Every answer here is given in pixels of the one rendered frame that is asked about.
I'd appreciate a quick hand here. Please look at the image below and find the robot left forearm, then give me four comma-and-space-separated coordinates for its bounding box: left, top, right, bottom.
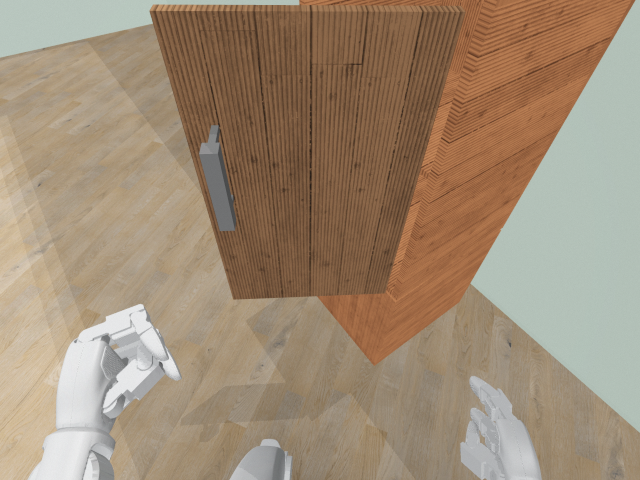
28, 427, 116, 480

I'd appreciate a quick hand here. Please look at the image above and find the right robot hand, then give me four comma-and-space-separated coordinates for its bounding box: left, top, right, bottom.
460, 376, 542, 480

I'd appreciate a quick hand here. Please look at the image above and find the robot left thigh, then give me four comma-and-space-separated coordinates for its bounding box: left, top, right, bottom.
229, 446, 293, 480

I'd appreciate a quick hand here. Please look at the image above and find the left robot hand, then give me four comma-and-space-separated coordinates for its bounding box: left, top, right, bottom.
56, 304, 182, 434

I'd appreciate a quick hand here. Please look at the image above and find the cupboard door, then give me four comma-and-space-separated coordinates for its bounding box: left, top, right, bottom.
150, 5, 466, 300

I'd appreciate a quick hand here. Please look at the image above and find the handle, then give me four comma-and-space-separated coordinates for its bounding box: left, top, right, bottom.
199, 125, 236, 231

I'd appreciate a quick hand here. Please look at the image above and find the robot left shin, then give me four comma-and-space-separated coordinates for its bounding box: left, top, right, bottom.
260, 439, 281, 448

